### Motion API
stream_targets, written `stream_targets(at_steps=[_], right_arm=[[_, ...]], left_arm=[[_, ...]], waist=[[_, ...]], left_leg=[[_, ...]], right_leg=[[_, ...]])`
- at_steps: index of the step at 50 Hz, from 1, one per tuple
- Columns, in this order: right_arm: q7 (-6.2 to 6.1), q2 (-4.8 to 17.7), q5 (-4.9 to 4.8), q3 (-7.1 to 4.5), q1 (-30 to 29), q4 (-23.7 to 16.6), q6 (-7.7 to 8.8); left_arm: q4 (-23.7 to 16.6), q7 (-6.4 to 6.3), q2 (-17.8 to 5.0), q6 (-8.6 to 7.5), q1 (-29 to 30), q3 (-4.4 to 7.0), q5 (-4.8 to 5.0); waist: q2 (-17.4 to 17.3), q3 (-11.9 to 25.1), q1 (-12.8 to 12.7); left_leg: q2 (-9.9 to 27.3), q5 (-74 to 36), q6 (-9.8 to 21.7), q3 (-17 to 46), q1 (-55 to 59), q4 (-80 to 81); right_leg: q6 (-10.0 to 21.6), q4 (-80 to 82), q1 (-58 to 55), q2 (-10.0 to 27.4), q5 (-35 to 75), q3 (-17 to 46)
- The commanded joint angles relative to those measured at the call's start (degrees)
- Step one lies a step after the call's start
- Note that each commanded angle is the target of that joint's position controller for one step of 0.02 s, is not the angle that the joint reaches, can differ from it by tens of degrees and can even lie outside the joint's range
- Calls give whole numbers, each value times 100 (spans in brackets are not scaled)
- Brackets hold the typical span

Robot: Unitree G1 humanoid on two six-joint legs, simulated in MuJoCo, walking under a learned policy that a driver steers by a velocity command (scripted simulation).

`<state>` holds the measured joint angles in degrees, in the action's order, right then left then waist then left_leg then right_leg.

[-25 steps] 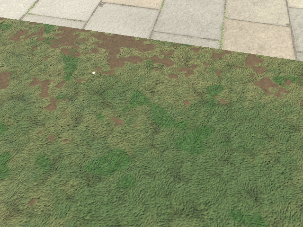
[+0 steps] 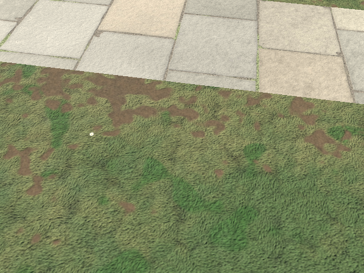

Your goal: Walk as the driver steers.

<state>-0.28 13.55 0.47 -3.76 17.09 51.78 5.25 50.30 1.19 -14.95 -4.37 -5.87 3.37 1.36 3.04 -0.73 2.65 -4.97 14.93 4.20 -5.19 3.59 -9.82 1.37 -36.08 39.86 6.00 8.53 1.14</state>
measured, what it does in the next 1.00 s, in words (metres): walks ahead: right foot, then left foot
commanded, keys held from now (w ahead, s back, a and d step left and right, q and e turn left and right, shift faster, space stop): w+e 0.28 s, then w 0.02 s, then q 0.70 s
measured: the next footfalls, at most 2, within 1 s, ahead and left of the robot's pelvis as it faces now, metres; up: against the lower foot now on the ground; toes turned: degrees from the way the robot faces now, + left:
right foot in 0.14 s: +0.27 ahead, -0.12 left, +0.00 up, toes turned -7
left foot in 0.60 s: +0.55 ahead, +0.03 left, +0.00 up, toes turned -8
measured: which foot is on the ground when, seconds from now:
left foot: down 0.00-0.16, up 0.18-0.58, down 0.60-1.00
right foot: up 0.00-0.12, down 0.14-0.62, up 0.64-0.98, down 1.00-1.00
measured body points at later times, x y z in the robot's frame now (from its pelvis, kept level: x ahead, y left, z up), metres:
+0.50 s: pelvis +0.30 -0.05 +0.00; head +0.33 -0.06 +0.45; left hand +0.43 +0.20 -0.12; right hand +0.42 -0.33 -0.11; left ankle +0.51 +0.07 -0.70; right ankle +0.24 -0.12 -0.74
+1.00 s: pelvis +0.42 -0.07 -0.01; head +0.46 -0.07 +0.44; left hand +0.54 +0.22 -0.12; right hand +0.59 -0.34 -0.11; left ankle +0.51 +0.04 -0.74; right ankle +0.46 -0.20 -0.74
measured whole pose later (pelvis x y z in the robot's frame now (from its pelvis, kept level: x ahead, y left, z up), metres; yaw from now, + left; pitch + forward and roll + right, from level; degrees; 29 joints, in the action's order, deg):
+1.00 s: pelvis +0.42 -0.07 -0.01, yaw +5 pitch +3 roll +0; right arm -1.9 17.2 -0.6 -4.6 10.2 37.6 -2.4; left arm 44.3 -1.7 -16.3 -0.5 -9.4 3.0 0.1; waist -1.0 -0.6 1.0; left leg -7.2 5.7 1.2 10.8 -25.0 -28.2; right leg -1.8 -33.1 21.5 -1.3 -16.1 5.4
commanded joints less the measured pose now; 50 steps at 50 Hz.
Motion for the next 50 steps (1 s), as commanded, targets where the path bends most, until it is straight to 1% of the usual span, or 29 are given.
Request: stream_targets(at_steps=[1,3,5,6,7,8,9,10,11,12,13,15,18,20,24,27,29,30,31,32,33,34,35,37,39,42,47,49,50], right_arm=[[-52,850,-22,-192,298,-69,-27],[-92,935,-34,-210,209,-87,-115],[-167,1137,-39,-254,72,-170,-205],[-199,1205,-27,-258,-5,-212,-261],[-230,1223,-41,-238,-116,-288,-272],[-170,721,69,-76,334,-495,-161],[-34,400,52,83,414,-567,79],[66,877,-193,-38,-180,-713,280],[91,937,-294,-27,-554,-838,373],[55,897,-195,-44,-686,-843,394],[8,963,-66,-108,-674,-832,339],[-19,846,-1,-119,-419,-835,182],[-70,616,30,-42,-476,-848,42],[-47,458,32,31,-739,-864,60],[77,564,-70,36,-1156,-954,98],[183,826,-39,-49,-1164,-1064,105],[237,1033,6,-156,-556,-959,113],[221,1354,33,-266,-139,-911,119],[184,1741,95,-329,78,-1018,78],[146,1489,114,-246,166,-1075,-22],[138,1233,20,-189,16,-1192,-99],[98,1115,-25,-170,-335,-1332,-183],[67,1040,-63,-132,-557,-1391,-270],[-4,1095,-21,-146,-814,-1495,-403],[-62,1177,38,-207,-815,-1573,-483],[-145,1263,-44,-280,-777,-1674,-530],[-178,1241,-75,-313,-768,-1782,-670],[-198,1216,-128,-312,-854,-1834,-740],[-209,1129,-154,-292,-771,-1838,-766]], left_arm=[[-633,143,-284,-114,954,-9,13],[-735,248,-344,-125,917,4,7],[-724,283,-594,-79,448,119,-10],[-605,272,-824,-50,-209,236,-11],[-439,208,-1134,-27,-1117,395,-13],[-394,103,-1697,18,-1816,555,-60],[-434,110,-1554,1,-1755,466,0],[-434,82,-1188,7,-1687,367,-36],[-516,59,-945,-10,-1356,309,-32],[-613,64,-811,-25,-950,258,-33],[-710,47,-656,-37,-686,201,-71],[-831,-2,-670,-31,-487,183,-113],[-770,-90,-803,-64,-521,184,-174],[-678,-127,-779,-39,-677,161,-150],[-464,-161,-775,15,-914,100,-194],[-405,-197,-870,103,-695,124,-204],[-448,-280,-887,208,-492,139,-130],[-505,-321,-853,233,-636,130,-176],[-662,-322,-664,204,-1014,64,-311],[-682,-259,-444,190,-1309,-39,-276],[-649,-195,-801,210,-1203,24,-148],[-740,-203,-825,287,-802,44,-61],[-761,-240,-788,377,-590,57,-94],[-870,-324,-742,505,-454,81,-170],[-838,-360,-573,494,-602,45,-178],[-823,-384,-572,454,-604,39,-167],[-906,-329,-646,359,-482,88,-119],[-835,-276,-654,287,-756,127,-100],[-792,-266,-794,268,-937,187,-125]], waist=[[-533,-486,231],[-635,-364,92],[-913,104,-231],[-956,480,-590],[-745,934,-1089],[438,1755,-973],[937,2376,-759],[513,1939,-1001],[119,1221,-910],[-401,664,-624],[-440,418,-411],[-219,296,-142],[-60,153,-112],[63,280,-305],[132,403,-589],[162,339,-465],[92,471,-104],[-318,794,1],[-1391,1391,-199],[-2122,2075,-225],[-1364,2125,-109],[-908,1606,-100],[-444,1083,-164],[-658,644,-351],[-1031,709,-380],[-1046,1004,-307],[-1228,868,-212],[-1246,801,-392],[-1133,778,-449]], left_leg=[[1798,-2471,506,116,162,112],[1921,-3753,414,-20,526,-356],[1927,-5881,276,-167,727,-1301],[1852,-6414,172,-266,577,-2235],[1647,-5784,-32,-381,-272,-3604],[951,-2700,-399,-368,-2521,-5857],[-72,1740,-545,700,-4197,-7227],[358,1487,-343,1311,-4867,-7406],[654,1005,-228,1210,-5003,-7006],[872,699,-239,1114,-4749,-6391],[1035,515,-302,1082,-4316,-5920],[1152,388,-474,1004,-3847,-5427],[1110,-363,-741,647,-3533,-4337],[963,-1478,-699,473,-3150,-3343],[787,-2636,-487,545,-2950,-2334],[689,-1793,-245,618,-3125,-2175],[482,-1677,-55,476,-2613,-1757],[746,-3351,168,887,-1850,-1676],[1804,-5463,910,2333,-411,-1907],[2668,-5502,1862,3937,634,-1564],[2502,-3964,1710,3914,377,-1356],[2228,-2752,1432,3458,-193,-1257],[2005,-1946,1198,3099,-998,-1007],[1559,-881,934,2771,-2098,-672],[1301,-962,898,2555,-2304,-625],[1270,-796,867,2644,-2167,-719],[1211,-29,693,3144,-2081,-763],[1045,14,517,3167,-2216,-958],[827,254,317,3033,-2491,-1191]], right_leg=[[158,375,276,-165,-138,-116],[314,453,108,-343,-715,-330],[519,308,-660,-723,-1412,-689],[659,333,-1503,-936,-1567,-782],[907,631,-3001,-881,-1240,-432],[1766,547,-5317,532,-1388,1942],[2530,1569,-6477,1397,-2053,4680],[2139,1809,-6316,1174,-2428,4089],[1882,1873,-5503,966,-2278,3247],[1727,1993,-4468,731,-1741,2666],[1648,2131,-3741,544,-1236,2265],[1667,2357,-2980,376,-773,1915],[1477,2304,-2348,148,1500,813],[1154,2184,-2329,-157,1796,241],[941,2065,-2988,72,1134,200],[854,1531,-3536,381,1235,299],[644,572,-3652,263,1668,200],[359,-480,-3397,-123,1181,-40],[-47,-2367,-2101,-837,-1338,-322],[-287,-3727,-772,-1435,-4740,49],[-243,-4166,-486,-1055,-4539,593],[-249,-4228,-265,-860,-4165,535],[-268,-3843,-255,-687,-3897,461],[-298,-2791,-787,-577,-3478,339],[-396,-2040,-1165,-722,-3322,199],[-498,-1305,-1438,-760,-2917,302],[-422,-282,-1716,-833,-2733,363],[-271,714,-2273,-859,-2265,234],[-135,1239,-2763,-597,-2036,340]])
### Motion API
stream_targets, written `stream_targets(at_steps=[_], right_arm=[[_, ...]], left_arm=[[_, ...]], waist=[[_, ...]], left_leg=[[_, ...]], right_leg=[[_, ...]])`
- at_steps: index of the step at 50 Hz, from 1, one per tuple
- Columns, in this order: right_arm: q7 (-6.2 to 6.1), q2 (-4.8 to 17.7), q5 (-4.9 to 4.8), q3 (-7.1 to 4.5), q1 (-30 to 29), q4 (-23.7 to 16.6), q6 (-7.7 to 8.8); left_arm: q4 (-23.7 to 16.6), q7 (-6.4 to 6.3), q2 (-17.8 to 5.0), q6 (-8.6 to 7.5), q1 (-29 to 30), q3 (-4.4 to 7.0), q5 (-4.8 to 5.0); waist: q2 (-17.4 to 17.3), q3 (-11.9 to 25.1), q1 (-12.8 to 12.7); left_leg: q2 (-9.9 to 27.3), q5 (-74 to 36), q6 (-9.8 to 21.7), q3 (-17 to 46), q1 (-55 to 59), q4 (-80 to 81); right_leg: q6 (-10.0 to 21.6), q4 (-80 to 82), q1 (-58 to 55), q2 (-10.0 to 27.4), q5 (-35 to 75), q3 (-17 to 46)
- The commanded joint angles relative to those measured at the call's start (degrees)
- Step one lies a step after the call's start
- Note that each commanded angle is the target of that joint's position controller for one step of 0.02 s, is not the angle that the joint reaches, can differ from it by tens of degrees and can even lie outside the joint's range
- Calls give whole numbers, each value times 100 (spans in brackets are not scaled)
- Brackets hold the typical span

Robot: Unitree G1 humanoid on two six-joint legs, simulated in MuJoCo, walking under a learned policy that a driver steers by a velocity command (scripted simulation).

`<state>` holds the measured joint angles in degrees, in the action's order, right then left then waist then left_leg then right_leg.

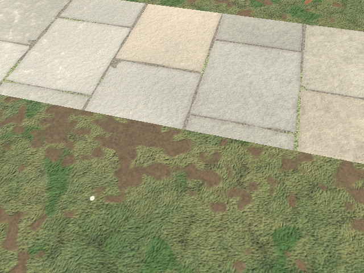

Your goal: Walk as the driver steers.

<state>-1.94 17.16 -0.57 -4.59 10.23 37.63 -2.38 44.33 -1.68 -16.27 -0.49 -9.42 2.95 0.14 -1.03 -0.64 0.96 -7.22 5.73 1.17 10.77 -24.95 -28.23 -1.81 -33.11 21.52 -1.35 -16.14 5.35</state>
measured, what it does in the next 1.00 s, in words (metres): walks ahead, turning left: left foot, then right foot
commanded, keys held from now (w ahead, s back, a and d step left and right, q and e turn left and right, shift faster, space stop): q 0.34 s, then w+q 0.66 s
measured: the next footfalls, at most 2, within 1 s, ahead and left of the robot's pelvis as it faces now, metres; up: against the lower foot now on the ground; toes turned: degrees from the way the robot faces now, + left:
left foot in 0.44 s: +0.00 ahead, +0.13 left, +0.00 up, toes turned +18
right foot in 0.90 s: +0.35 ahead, +0.04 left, +0.00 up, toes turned +35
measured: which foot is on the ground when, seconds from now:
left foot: down 0.00-0.02, up 0.04-0.42, down 0.44-0.92, up 0.94-1.00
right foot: down 0.00-0.44, up 0.46-0.88, down 0.90-1.00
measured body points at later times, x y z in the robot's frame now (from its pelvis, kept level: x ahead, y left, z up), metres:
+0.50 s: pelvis +0.01 +0.03 +0.00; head +0.03 +0.05 +0.45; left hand +0.04 +0.34 -0.11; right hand +0.25 -0.19 -0.08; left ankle -0.03 +0.11 -0.73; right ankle +0.02 -0.13 -0.69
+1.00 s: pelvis +0.21 +0.08 +0.00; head +0.24 +0.09 +0.45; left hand +0.22 +0.40 -0.07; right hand +0.42 -0.13 -0.11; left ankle +0.03 +0.12 -0.65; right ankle +0.32 +0.01 -0.73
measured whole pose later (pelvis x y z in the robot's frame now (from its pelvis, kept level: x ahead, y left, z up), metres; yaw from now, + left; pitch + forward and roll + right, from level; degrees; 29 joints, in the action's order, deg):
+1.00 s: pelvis +0.21 +0.08 +0.00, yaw +36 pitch +2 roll -1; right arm -1.2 17.6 -2.1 -4.0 22.0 40.2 1.1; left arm 39.6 1.3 -15.7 -6.4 -6.3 3.7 -0.2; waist -2.3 -0.4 2.3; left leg -1.9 26.2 1.0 7.9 -19.3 -63.7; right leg 1.3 -29.7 21.2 -1.7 -11.1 -1.4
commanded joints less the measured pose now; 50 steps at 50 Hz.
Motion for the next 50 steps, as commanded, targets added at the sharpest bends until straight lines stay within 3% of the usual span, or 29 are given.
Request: stream_targets(at_steps=[1,2,3,4,6,9,13,17,20,21,22,23,24,25,26,27,28,29,31,35,40,42,44,45,46,47,48,49,50], right_arm=[[-34,496,-31,-138,50,-460,-11],[3,476,-63,-163,-116,-707,63],[34,909,59,-289,52,-586,133],[56,1014,10,-357,250,-406,109],[15,783,16,-317,464,-218,-24],[52,492,-77,-199,58,-446,-72],[157,344,-60,-98,-362,-744,-46],[258,466,-68,-137,-295,-811,-74],[324,429,-93,-172,5,-728,-106],[311,493,-111,-234,384,-553,-92],[272,691,-164,-344,995,-345,-54],[189,1316,-127,-451,1467,-349,20],[282,1504,45,-433,1478,-507,250],[311,1106,66,-317,1288,-473,398],[285,875,23,-222,1048,-446,464],[243,762,-9,-165,836,-502,476],[200,738,-13,-137,680,-518,465],[156,710,33,-115,671,-530,476],[94,741,53,-126,788,-454,516],[38,894,-36,-188,1090,-238,525],[41,948,-130,-219,1340,-39,478],[42,968,-122,-237,1257,-36,448],[52,793,-101,-183,1124,-87,421],[77,515,-33,-83,1028,-185,431],[49,103,-72,37,1416,-372,467],[32,314,-193,35,1695,-416,519],[54,790,-243,-92,1418,-306,509],[70,869,-176,-108,993,-333,481],[88,785,-110,-109,781,-366,473]], left_arm=[[-234,-7,-1079,-107,-750,329,-128],[-258,1,-1433,-56,-507,421,-324],[-499,-22,-1109,-90,-144,339,-368],[-619,-64,-830,-101,165,274,-284],[-691,-95,-654,-94,343,220,-94],[-667,-145,-685,-1,66,221,-113],[-628,-161,-967,95,-214,350,-95],[-641,-55,-1152,95,-112,444,1],[-588,14,-1192,64,-46,480,169],[-535,33,-1011,46,-95,432,173],[-500,77,-655,21,-151,334,79],[-756,150,-109,-25,107,144,-200],[-1100,145,-436,-185,589,236,-50],[-1138,170,-839,-289,927,346,122],[-1084,196,-982,-355,853,402,135],[-905,180,-930,-391,681,408,31],[-868,181,-906,-431,572,412,-54],[-814,204,-829,-471,546,401,-74],[-751,229,-669,-517,596,350,-68],[-826,288,-422,-547,1098,225,-5],[-989,397,-555,-636,1455,217,82],[-972,402,-707,-684,1224,276,97],[-795,347,-893,-729,450,397,68],[-704,294,-1123,-750,-325,481,-7],[-570,247,-1613,-707,-1209,591,-147],[-471,314,-1403,-670,-1284,528,-90],[-552,290,-932,-627,-926,393,-12],[-590,249,-736,-565,-659,331,-6],[-562,228,-607,-526,-429,282,-37]], waist=[[115,804,-219],[1919,405,-53],[1484,422,-26],[1001,444,105],[720,346,104],[918,219,-134],[1156,428,-413],[1281,491,-393],[1155,493,-174],[980,536,-32],[307,673,166],[-1453,636,212],[-1552,595,474],[-1057,105,460],[-915,-159,267],[-649,-186,134],[-647,-221,21],[-654,-166,-21],[-506,-65,-4],[-590,-145,204],[-611,-256,292],[-789,-171,147],[-828,198,-275],[-562,874,-653],[867,1907,-698],[1984,1974,-519],[1317,1106,-534],[885,549,-516],[652,203,-399]], left_leg=[[607,2062,305,874,-328,-403],[-237,2764,16,-380,-1296,-1740],[168,2695,-177,-140,-1279,-2995],[206,2355,-240,-174,-1238,-3499],[310,1850,-453,-327,-1389,-4165],[497,1482,-658,-724,-1510,-3872],[811,1612,-722,-972,-1068,-2619],[787,1622,-500,-1370,-141,-1558],[649,1068,-68,-1638,766,-303],[491,1047,116,-1675,1504,63],[736,1129,371,-1110,2572,348],[2311,856,975,1279,3381,628],[2941,2275,2001,3091,2980,1446],[2765,2906,1866,2746,2797,1707],[2541,2929,1614,2271,2548,1734],[2283,2577,1420,1864,2380,1706],[2079,2120,1330,1543,2193,1761],[1920,1653,1276,1307,2093,1811],[1763,857,1223,927,2081,1791],[1576,511,1094,614,1767,1675],[1719,514,1052,1038,1668,1350],[1783,207,952,1274,1754,1102],[1486,-554,735,1200,1643,394],[1123,-479,517,888,1127,-858],[352,1060,74,100,-661,-2971],[354,2874,-30,53,-1734,-4145],[735,2413,-51,72,-2107,-4625],[964,1969,-45,-195,-2055,-4626],[1124,1631,-39,-277,-1885,-4393]], right_leg=[[598,1384,-1494,1309,275,901],[1429,1865,-1157,2272,1008,2350],[1676,1777,-998,2466,1493,2359],[1456,1576,-990,2169,1792,1721],[1164,1373,-1177,1721,2070,906],[1255,1422,-1413,1504,2316,247],[1391,1342,-1862,1759,2488,26],[1367,1234,-1608,1929,2625,-228],[1081,1126,-1158,1938,728,-370],[889,799,-673,1782,2,-576],[551,-216,202,1475,-846,-1037],[44,-2651,1974,763,-2354,-1494],[26,-3349,3093,203,-2226,-455],[156,-3521,3310,467,-1654,-164],[253,-3330,3284,575,-987,-143],[227,-3118,3041,677,-504,-135],[158,-2782,2793,678,-81,-139],[101,-2621,2545,608,304,-205],[-15,-2015,2303,472,869,-293],[-167,-528,1643,214,1520,-293],[-85,293,960,96,1420,-192],[44,410,515,65,1107,-195],[297,790,-676,9,1034,-348],[616,708,-2031,589,918,137],[1334,922,-4171,1936,-222,2243],[1682,1653,-4318,2553,-1410,4045],[1500,1789,-3598,2409,-1898,3402],[1311,1789,-2872,2174,-1338,2467],[1228,1927,-2229,1918,-708,1852]])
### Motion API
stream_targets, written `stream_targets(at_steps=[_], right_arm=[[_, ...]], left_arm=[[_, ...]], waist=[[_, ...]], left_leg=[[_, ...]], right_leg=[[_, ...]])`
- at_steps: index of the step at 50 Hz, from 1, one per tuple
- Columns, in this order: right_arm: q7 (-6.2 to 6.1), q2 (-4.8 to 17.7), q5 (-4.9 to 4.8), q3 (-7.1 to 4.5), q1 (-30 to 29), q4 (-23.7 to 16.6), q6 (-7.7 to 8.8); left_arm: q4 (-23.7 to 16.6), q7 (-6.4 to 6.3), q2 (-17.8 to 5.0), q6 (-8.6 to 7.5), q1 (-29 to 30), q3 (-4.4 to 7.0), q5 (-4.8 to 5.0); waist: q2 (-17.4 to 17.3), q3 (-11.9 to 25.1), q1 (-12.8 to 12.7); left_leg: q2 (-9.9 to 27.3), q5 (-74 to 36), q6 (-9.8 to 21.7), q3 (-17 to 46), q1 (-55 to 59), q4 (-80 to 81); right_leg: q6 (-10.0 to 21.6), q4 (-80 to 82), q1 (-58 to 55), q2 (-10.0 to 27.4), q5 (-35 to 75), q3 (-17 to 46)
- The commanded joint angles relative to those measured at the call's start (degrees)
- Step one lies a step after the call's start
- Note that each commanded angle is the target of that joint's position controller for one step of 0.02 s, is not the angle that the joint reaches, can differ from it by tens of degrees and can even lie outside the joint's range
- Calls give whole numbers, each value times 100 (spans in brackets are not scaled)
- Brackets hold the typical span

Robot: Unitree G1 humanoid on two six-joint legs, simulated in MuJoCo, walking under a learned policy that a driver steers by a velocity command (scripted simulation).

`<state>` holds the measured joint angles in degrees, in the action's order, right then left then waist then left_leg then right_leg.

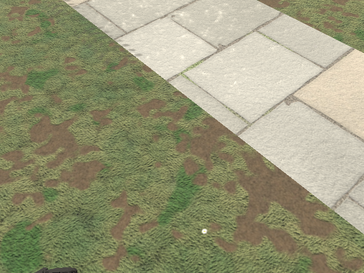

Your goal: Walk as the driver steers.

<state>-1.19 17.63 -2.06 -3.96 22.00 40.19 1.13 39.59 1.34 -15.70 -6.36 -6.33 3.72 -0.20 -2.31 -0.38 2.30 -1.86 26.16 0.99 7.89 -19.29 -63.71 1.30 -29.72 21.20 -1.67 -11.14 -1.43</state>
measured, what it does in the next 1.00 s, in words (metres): walks ahead, turning left: left foot, then right foot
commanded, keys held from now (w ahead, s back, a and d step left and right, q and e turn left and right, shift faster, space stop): w+q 0.36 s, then w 0.04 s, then no key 0.60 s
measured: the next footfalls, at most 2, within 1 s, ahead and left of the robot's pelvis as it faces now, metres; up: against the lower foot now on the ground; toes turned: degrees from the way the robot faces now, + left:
left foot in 0.40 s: +0.36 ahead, +0.19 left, +0.00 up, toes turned +18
right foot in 0.84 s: +0.56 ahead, +0.02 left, +0.00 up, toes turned +19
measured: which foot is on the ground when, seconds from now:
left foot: up 0.00-0.38, down 0.40-1.00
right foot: down 0.00-0.42, up 0.44-0.82, down 0.84-1.00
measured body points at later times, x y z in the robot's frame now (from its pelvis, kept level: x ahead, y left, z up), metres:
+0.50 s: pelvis +0.26 +0.08 -0.01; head +0.31 +0.10 +0.44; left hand +0.24 +0.38 -0.13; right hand +0.52 -0.12 -0.09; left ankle +0.32 +0.17 -0.73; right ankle +0.14 -0.11 -0.63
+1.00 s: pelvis +0.42 +0.09 +0.00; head +0.44 +0.08 +0.45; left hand +0.49 +0.38 -0.10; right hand +0.61 -0.12 -0.13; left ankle +0.32 +0.18 -0.73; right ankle +0.52 +0.01 -0.73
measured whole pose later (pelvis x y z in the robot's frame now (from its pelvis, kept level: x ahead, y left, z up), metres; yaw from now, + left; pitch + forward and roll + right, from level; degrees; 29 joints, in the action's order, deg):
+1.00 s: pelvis +0.42 +0.09 +0.00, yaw +20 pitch +1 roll +0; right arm -1.1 14.6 0.8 -1.5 11.5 46.9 -0.8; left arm 45.1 0.8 -13.6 -1.3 -6.5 1.2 -0.8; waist -1.0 -0.8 0.7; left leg -1.7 21.9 0.8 1.8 -9.1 -30.1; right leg 0.9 -31.1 21.7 0.4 -10.4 -1.1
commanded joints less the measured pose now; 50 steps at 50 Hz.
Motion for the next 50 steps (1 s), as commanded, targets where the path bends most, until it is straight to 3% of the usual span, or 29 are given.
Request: stream_targets(at_steps=[1,4,8,11,15,17,18,19,20,21,22,23,24,25,26,28,30,34,38,41,42,43,44,45,46,48,50], right_arm=[[41,661,58,-186,-473,-637,96],[96,334,35,-117,-503,-665,-6],[139,256,83,-68,-883,-764,5],[262,154,86,-6,-1460,-860,82],[413,137,49,19,-2060,-1100,100],[448,305,74,-63,-1993,-1166,85],[442,452,94,-144,-1730,-1138,59],[419,646,100,-268,-1064,-992,38],[334,940,70,-451,-73,-733,0],[204,1485,82,-562,424,-627,-38],[222,1679,125,-493,73,-897,51],[287,1112,195,-320,-42,-907,120],[299,938,212,-252,-229,-810,166],[306,765,166,-204,-548,-756,194],[288,596,161,-149,-817,-763,205],[252,618,252,-130,-1086,-736,240],[208,663,263,-131,-1180,-604,291],[105,605,258,-93,-1251,-355,213],[105,589,274,-55,-1068,-54,120],[121,486,189,2,-1201,104,75],[119,377,175,43,-1105,175,80],[108,222,297,92,-853,207,118],[94,70,368,117,-33,379,136],[40,156,374,130,-217,442,86],[13,253,317,109,-421,401,-1],[-35,387,267,66,-643,474,-195],[-40,416,273,52,-715,524,-296]], left_arm=[[-65,-95,-552,57,-608,161,-44],[59,-111,-607,-31,-534,183,-23],[237,-122,-821,-45,-586,239,-29],[324,-148,-942,14,-666,252,10],[501,-146,-1187,135,-1022,311,128],[525,-157,-1351,214,-1031,356,188],[521,-176,-1453,259,-1036,385,218],[530,-189,-1473,307,-1046,379,247],[527,-208,-1302,311,-1108,296,226],[324,-187,-707,265,-1343,91,-24],[130,-131,-500,108,-1546,-60,-11],[151,-77,-1121,28,-992,97,202],[62,-68,-1053,4,-732,62,281],[116,-125,-942,19,-680,37,174],[162,-159,-983,76,-680,69,81],[286,-170,-882,240,-938,59,67],[348,-210,-718,343,-1039,19,15],[260,-205,-486,374,-549,-76,-21],[176,-136,-572,362,-140,-61,12],[184,-92,-637,339,-223,-8,-64],[230,-92,-694,319,-349,13,-111],[198,-134,-960,301,-367,54,-153],[152,-174,-1079,331,-146,49,-184],[157,-162,-620,394,-110,-41,-117],[195,-126,-453,433,-24,-95,-73],[154,-54,-498,465,202,-92,-32],[218,-21,-588,423,174,-73,-34]], waist=[[844,9,-418],[861,-148,-287],[620,-230,-308],[541,-363,-521],[504,-555,-696],[615,-402,-526],[734,-153,-330],[712,244,82],[537,750,604],[-690,1283,510],[-1367,2325,89],[-426,2186,427],[-335,1426,287],[155,937,48],[79,717,-116],[-39,637,-372],[-21,599,-486],[-206,561,-344],[-246,509,-125],[-257,435,-296],[-121,450,-375],[270,610,-223],[1007,920,276],[1166,1012,41],[1148,921,21],[846,610,-51],[658,518,-110]], left_leg=[[746,-638,-8,6,-2247,-646],[873,-982,-58,-150,-2085,-401],[907,-1893,-176,-191,-2355,494],[826,-2689,-122,-537,-2059,1609],[705,-2546,100,-888,-1891,2498],[427,-1999,319,-1154,-1500,2709],[192,-1671,452,-1330,-1048,2726],[-72,-1632,632,-1433,-94,2933],[-218,-1960,851,-1308,1500,3201],[1081,-2320,1348,725,3398,3240],[2386,-2331,2378,3781,4186,4184],[2286,-3069,2066,3096,3899,4334],[2088,-4026,1858,2062,3152,4202],[1770,-4540,1607,1351,2360,4157],[1582,-4785,1482,937,1769,4266],[1449,-5258,1482,562,982,4571],[1356,-5654,1511,170,674,4722],[1025,-5420,1250,-420,702,4699],[1182,-4794,1188,-231,975,4539],[1183,-4093,994,-18,985,4018],[970,-3535,759,-25,887,3795],[595,-2716,443,-188,723,3447],[230,-1190,135,-348,282,3307],[206,-579,-79,-447,361,3232],[267,-652,-120,-438,384,3392],[259,-1010,-49,-417,518,3668],[293,-1299,31,-364,678,3770]], right_leg=[[857,1725,-1778,1774,-718,2064],[933,2082,-1294,1669,49,1211],[984,2211,-1490,1678,917,406],[809,2180,-1581,1526,1236,-246],[675,2056,-2163,1722,1589,-590],[573,1525,-2503,1775,3181,-799],[514,963,-2625,1761,4273,-910],[436,8,-2474,1678,4928,-1029],[260,-1286,-1694,1497,4588,-1143],[-56,-3345,281,977,992,-1150],[-294,-5024,1567,-21,-2427,-59],[-271,-5207,1873,330,-2083,612],[-217,-4960,1947,537,-1792,489],[-229,-4459,1816,792,-1484,440],[-245,-4080,1529,928,-1331,439],[-343,-3822,904,917,-1040,379],[-479,-3314,728,839,-687,311],[-545,-1772,518,737,441,259],[-466,-855,271,588,832,304],[-205,-57,-168,439,782,233],[-80,500,-636,464,1678,282],[73,494,-1205,974,3608,789],[663,202,-1844,1533,4269,1286],[1004,306,-1711,1622,3680,1491],[960,389,-1533,1494,2824,1505],[656,396,-1103,1117,1763,1164],[466,328,-967,918,1595,915]])
Velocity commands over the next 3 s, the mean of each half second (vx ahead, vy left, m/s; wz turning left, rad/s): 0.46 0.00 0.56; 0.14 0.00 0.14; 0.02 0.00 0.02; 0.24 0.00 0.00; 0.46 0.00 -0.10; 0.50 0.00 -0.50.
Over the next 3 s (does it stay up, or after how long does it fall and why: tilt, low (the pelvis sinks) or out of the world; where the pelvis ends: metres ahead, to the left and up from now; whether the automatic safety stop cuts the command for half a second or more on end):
stays up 1.03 0.23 -0.01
